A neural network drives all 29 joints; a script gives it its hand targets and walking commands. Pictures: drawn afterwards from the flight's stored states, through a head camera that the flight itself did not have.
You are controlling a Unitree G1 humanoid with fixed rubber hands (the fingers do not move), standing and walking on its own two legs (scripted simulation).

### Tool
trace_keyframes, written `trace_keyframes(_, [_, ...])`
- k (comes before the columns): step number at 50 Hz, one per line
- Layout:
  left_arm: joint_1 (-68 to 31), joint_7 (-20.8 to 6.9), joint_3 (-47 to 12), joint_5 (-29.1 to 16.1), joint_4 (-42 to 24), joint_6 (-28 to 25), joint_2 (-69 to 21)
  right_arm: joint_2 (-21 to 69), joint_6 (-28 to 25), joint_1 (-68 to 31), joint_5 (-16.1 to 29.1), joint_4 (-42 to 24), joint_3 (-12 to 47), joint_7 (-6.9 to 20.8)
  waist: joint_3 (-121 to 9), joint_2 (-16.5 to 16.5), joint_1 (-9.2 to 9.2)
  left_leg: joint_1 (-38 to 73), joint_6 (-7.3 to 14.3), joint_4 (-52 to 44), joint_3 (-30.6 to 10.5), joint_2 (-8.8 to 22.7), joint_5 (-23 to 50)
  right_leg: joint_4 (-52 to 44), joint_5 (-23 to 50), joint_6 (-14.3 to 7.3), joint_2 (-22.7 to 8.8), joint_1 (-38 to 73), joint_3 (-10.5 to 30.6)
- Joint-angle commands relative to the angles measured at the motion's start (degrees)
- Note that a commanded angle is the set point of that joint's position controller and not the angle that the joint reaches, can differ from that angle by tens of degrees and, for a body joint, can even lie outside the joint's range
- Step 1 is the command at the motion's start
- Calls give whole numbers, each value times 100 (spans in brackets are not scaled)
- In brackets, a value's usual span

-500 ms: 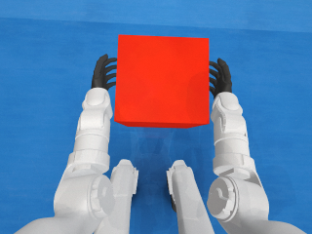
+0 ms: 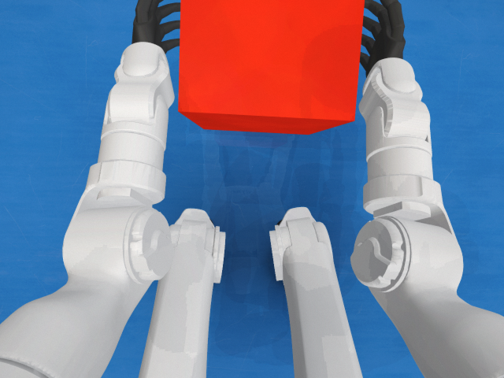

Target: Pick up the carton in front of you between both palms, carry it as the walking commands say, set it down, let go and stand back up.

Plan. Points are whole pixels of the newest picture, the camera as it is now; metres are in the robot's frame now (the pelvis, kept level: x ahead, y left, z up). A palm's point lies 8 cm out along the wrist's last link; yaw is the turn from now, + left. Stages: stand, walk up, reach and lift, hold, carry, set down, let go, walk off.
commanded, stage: set down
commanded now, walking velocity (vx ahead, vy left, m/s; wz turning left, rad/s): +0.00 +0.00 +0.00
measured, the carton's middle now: (263, 61) +0.54 -0.03 -0.20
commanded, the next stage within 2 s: none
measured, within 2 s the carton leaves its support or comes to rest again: rests again in 0.70 s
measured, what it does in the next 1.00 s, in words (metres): lowers itself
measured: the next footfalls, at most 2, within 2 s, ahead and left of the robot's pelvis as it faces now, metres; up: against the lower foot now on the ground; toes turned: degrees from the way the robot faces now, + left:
none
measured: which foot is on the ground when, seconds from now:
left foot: down 0.00-1.00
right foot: down 0.00-1.00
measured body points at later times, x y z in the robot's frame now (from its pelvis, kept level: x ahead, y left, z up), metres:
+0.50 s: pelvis +0.01 +0.00 -0.07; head +0.38 -0.01 +0.19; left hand +0.57 +0.12 -0.24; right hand +0.55 -0.18 -0.24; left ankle +0.11 +0.12 -0.43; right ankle +0.10 -0.12 -0.43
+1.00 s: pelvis +0.00 +0.00 -0.09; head +0.36 -0.01 +0.17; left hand +0.56 +0.13 -0.26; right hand +0.54 -0.18 -0.26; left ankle +0.11 +0.12 -0.43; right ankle +0.10 -0.12 -0.43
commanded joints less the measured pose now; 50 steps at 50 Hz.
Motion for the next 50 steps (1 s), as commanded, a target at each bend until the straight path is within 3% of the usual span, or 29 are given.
trace_keyframes(1, [-3506, -1159, -2468, -640, 169, -160, -4939, 4853, -100, -3581, 715, 211, 2689, 1401, -6150, 125, -169, 3555, 108, -479, 896, -195, 1264, -687, 1448, -90, 155, 2828, -925])
trace_keyframes(12, [-4231, -1149, -2918, -1197, 191, -341, -4525, 4461, -268, -4286, 1255, 161, 3076, 1370, -6151, 126, -196, 3431, 142, 517, 944, -88, 1612, 266, 1811, -81, 41, 2729, -958])
trace_keyframes(15, [-4496, -1163, -3159, -1468, -105, -402, -4569, 4486, -321, -4528, 1473, -101, 3355, 1350, -6371, 14, -157, 3305, 169, 730, 931, -71, 1771, 472, 2061, -103, 22, 2888, -937])
trace_keyframes(21, [-4116, -1192, -3228, -1565, 33, -499, -4668, 4624, -423, -4261, 1699, -59, 3601, 1305, -6036, -13, -99, 3238, 206, 1033, 923, -96, 2365, 740, 2713, -107, 62, 2902, -873])
trace_keyframes(27, [-3826, -1281, -2959, -1420, 408, -564, -4556, 4557, -474, -3906, 1494, 358, 3284, 1307, -5162, -3, -94, 2616, 230, 1114, 896, -83, 2013, 812, 2437, -142, 60, 2543, -789])
trace_keyframes(38, [-4275, -1235, -2754, -1471, 646, -706, -4018, 4013, -636, -4377, 1429, 579, 3026, 1277, -4234, 64, -157, 2378, 291, 1240, 772, -60, 1438, 972, 1704, -245, 15, 2067, -750])
trace_keyframes(50, [-3859, -1385, -2038, -988, 1399, -582, -3485, 3501, -524, -3954, 917, 1295, 2291, 1467, -2675, -27, -124, 1764, 396, 1186, 656, -54, 685, 979, 888, -339, -24, 1427, -686])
